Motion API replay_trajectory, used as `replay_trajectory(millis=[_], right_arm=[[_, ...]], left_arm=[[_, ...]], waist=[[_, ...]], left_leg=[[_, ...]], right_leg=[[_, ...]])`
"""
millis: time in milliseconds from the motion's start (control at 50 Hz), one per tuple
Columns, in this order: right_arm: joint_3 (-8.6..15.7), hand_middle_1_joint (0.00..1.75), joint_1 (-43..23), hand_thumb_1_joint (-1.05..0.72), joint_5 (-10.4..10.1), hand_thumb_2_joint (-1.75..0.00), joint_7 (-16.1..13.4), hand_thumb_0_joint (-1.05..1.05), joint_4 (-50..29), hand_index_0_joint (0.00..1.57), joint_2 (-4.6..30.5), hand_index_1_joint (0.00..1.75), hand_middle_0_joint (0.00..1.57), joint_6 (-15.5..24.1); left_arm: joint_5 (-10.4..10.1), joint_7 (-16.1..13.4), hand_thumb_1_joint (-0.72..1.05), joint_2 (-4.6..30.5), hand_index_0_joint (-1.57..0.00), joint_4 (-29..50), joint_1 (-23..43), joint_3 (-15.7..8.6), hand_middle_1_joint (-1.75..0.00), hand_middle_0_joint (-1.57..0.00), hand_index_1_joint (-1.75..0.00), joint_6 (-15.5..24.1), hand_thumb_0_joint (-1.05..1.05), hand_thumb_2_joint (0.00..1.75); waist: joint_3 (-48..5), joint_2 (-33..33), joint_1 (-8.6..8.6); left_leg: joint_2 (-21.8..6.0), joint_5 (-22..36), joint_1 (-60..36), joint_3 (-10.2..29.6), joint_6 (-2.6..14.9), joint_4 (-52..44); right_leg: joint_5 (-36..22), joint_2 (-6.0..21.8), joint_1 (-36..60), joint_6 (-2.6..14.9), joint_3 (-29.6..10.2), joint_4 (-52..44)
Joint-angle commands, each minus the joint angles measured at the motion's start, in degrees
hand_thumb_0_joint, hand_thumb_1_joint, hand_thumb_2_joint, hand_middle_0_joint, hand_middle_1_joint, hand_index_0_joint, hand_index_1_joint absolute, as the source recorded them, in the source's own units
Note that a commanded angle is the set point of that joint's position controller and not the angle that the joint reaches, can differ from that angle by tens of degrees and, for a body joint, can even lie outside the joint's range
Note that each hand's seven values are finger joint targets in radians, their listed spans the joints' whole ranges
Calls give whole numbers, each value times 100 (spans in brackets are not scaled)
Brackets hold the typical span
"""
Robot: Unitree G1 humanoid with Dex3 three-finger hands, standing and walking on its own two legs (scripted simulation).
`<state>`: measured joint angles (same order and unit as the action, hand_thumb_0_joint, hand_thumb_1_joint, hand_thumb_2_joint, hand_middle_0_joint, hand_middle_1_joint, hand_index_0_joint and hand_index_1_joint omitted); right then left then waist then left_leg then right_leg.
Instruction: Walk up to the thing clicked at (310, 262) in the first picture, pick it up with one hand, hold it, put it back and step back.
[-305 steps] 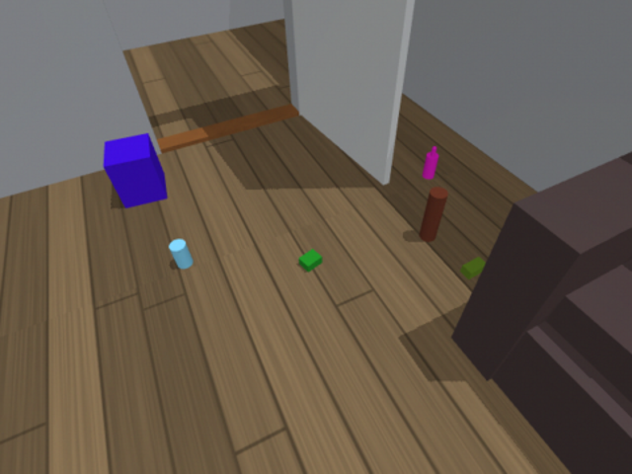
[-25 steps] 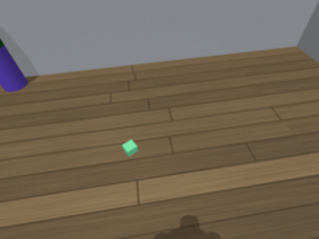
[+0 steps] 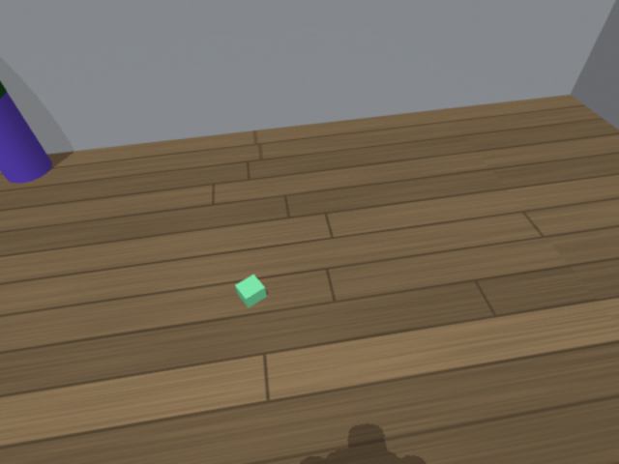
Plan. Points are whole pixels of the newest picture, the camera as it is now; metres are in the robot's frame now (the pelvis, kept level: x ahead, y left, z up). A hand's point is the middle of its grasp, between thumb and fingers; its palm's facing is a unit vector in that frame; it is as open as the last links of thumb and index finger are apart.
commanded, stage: stand
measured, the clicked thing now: out of the picture -0.16 -0.99 -0.76
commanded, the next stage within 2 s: walk up in 0.52 s
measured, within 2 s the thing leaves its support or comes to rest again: neither
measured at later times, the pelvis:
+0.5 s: pelvis +0.00 +0.00 +0.00, yaw +0 degrees
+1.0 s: pelvis +0.12 +0.05 -0.01, yaw +1 degrees
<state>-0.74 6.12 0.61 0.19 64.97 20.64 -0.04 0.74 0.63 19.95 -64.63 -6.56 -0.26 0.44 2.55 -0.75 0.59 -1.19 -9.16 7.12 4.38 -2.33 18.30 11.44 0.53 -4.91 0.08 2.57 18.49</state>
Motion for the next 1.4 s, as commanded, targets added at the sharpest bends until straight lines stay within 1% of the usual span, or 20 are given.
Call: replay_trajectory(millis=[0, 480, 500, 520, 580, 660, 740, 760, 780, 800, 860, 900, 1020, 1100, 1140, 1160, 1180, 1200, 1280, 1380], right_arm=[[195, 30, -141, -90, -17, -90, -91, 0, -325, 20, 1156, 30, 20, 140], [203, 30, -144, -90, -15, -90, -98, 0, -346, 20, 1198, 30, 20, 155], [568, 30, 258, -90, 75, -90, 47, 0, -615, 20, 1583, 30, 20, 236], [617, 30, 29, -90, 138, -90, 107, 0, -680, 20, 1641, 30, 20, 227], [623, 30, -640, -90, 178, -90, 178, 0, -1153, 20, 1316, 30, 20, 267], [741, 30, 154, -90, 130, -90, 367, 0, -1138, 20, 1309, 30, 20, 357], [996, 30, 1393, -90, 230, -90, 288, 0, -811, 20, 1392, 30, 20, 419], [1151, 30, 1937, -90, 268, -90, 211, 0, -747, 20, 1829, 30, 20, 435], [1208, 30, 2131, -90, 321, -90, 162, 0, -920, 20, 2434, 30, 20, 489], [1209, 30, 1487, -90, 107, -90, 174, 0, -1149, 20, 2509, 30, 20, 478], [934, 30, 636, -90, 90, -90, 153, 0, -1514, 20, 1869, 30, 20, 541], [891, 30, 779, -90, 64, -90, 162, 0, -1529, 20, 1743, 30, 20, 581], [937, 30, 839, -90, 55, -90, 204, 0, -1748, 20, 1899, 30, 20, 611], [894, 30, 709, -90, 43, -90, 173, 0, -1864, 20, 1817, 30, 20, 525], [736, 30, 988, -90, 37, -90, 169, 0, -1917, 20, 1467, 30, 20, 491], [586, 30, 1182, -90, -18, -90, 165, 0, -2065, 20, 1009, 30, 20, 486], [674, 30, 1073, -90, -48, -90, 118, 0, -2068, 20, 1381, 30, 20, 436], [745, 30, 886, -90, -19, -90, 92, 0, -1963, 20, 1679, 30, 20, 415], [708, 30, 1353, -90, -78, -90, 219, 0, -1667, 20, 1448, 30, 20, 387], [735, 30, 890, -90, 50, -90, 379, 0, -1938, 20, 1278, 30, 20, 409]], left_arm=[[-21, -111, 90, 1318, -20, 324, 234, -252, -30, -20, -30, 118, 0, 90], [-33, -103, 90, 1287, -20, 316, 146, -232, -30, -20, -30, 106, 0, 90], [62, 62, 90, 1772, -20, 608, -255, -641, -30, -20, -30, 179, 0, 90], [127, 106, 90, 1830, -20, 557, -405, -686, -30, -20, -30, 185, 0, 90], [186, 110, 90, 2114, -20, 798, -729, -891, -30, -20, -30, 282, 0, 90], [235, 175, 90, 2008, -20, 1167, -108, -861, -30, -20, -30, 324, 0, 90], [147, 292, 90, 1563, -20, 1440, -69, -684, -30, -20, -30, 204, 0, 90], [120, 298, 90, 1203, -20, 1486, -394, -566, -30, -20, -30, 172, 0, 90], [86, 270, 90, 952, -20, 1631, -379, -504, -30, -20, -30, 173, 0, 90], [93, 219, 90, 1596, -20, 1613, -146, -620, -30, -20, -30, 153, 0, 90], [-49, 250, 90, 1718, -20, 1220, -959, -617, -30, -20, -30, 213, 0, 90], [-7, 338, 90, 1706, -20, 1159, -1056, -638, -30, -20, -30, 213, 0, 90], [60, 495, 90, 1557, -20, 1538, -460, -635, -30, -20, -30, 239, 0, 90], [54, 451, 90, 1494, -20, 1453, -885, -691, -30, -20, -30, 292, 0, 90], [69, 323, 90, 1806, -20, 1241, -1901, -871, -30, -20, -30, 391, 0, 90], [98, 211, 90, 2381, -20, 1271, -2389, -1027, -30, -20, -30, 439, 0, 90], [-9, 205, 90, 2618, -20, 1402, -2193, -993, -30, -20, -30, 445, 0, 90], [-72, 189, 90, 2505, -20, 1591, -1759, -958, -30, -20, -30, 431, 0, 90], [-83, 135, 90, 1874, -20, 1782, -1111, -763, -30, -20, -30, 483, 0, 90], [14, 172, 90, 1923, -20, 2071, -1139, -779, -30, -20, -30, 535, 0, 90]], waist=[[-321, 164, -39], [-383, 104, -10], [-946, 360, 56], [-420, 299, 221], [753, 890, 652], [241, 1120, 86], [-155, 139, -558], [-406, -1186, -792], [-398, -1901, -862], [75, -821, -659], [400, -554, -19], [328, -726, -93], [439, -734, -157], [72, -446, 146], [-524, 708, 645], [-629, 2207, 769], [-513, 1866, 649], [-98, 1000, 506], [260, 1026, 41], [133, 990, 191]], left_leg=[[-517, 748, 51, 346, 280, -172], [-520, 968, -13, 377, 292, -117], [-187, -2050, 247, 289, 709, 407], [-164, -2803, 1337, 280, 730, 651], [-263, -1635, 3455, -262, 378, 2743], [-470, -1607, 1939, -263, 370, 1994], [133, -387, -1064, -971, 246, 874], [-431, -1822, -1981, 140, 577, 332], [-2020, -4127, -1462, 3381, 1172, -1051], [-2447, -4500, -400, 3723, 1687, -1361], [-1724, -2852, -32, 1666, 1426, -860], [-1492, -1957, 154, 851, 1339, -893], [-1364, -1581, 412, 75, 1366, -809], [-1168, -430, 666, -362, 1135, 312], [-627, 411, 1207, -859, 878, 2701], [104, -1130, 2387, -1080, 553, 4459], [281, -2193, 2986, -497, 487, 5074], [-74, -2012, 2907, 0, 467, 5402], [-457, -1032, 2302, -125, 401, 4339], [-457, -779, 1782, -588, 223, 2376]], right_leg=[[-510, 713, 49, 89, -552, -395], [-645, 719, 41, 95, -554, -329], [2220, 510, 490, 375, -519, 39], [3176, 796, 495, 583, -940, -37], [3006, 2473, 748, 1583, -2629, -1317], [2193, 1631, 83, 1184, -1286, -958], [1651, 743, -1904, 762, 3, 1088], [1976, 225, -2970, 541, 407, 2834], [2452, -530, -3747, 304, -324, 4396], [2174, 43, -3372, 352, -1162, 4527], [1030, 449, -3069, 227, -1150, 4194], [736, 461, -2676, 69, -843, 3588], [114, 571, -1969, 30, -220, 1968], [-137, 255, -754, 133, 230, 1520], [373, 90, 861, 269, 178, 1055], [1536, 1361, 1373, 687, -2106, 185], [1896, 2333, 1061, 1348, -4111, -662], [1864, 2409, 409, 1612, -3951, -600], [626, 1463, -691, 1240, -1581, -457], [265, 1415, -859, 1346, -885, -258]])
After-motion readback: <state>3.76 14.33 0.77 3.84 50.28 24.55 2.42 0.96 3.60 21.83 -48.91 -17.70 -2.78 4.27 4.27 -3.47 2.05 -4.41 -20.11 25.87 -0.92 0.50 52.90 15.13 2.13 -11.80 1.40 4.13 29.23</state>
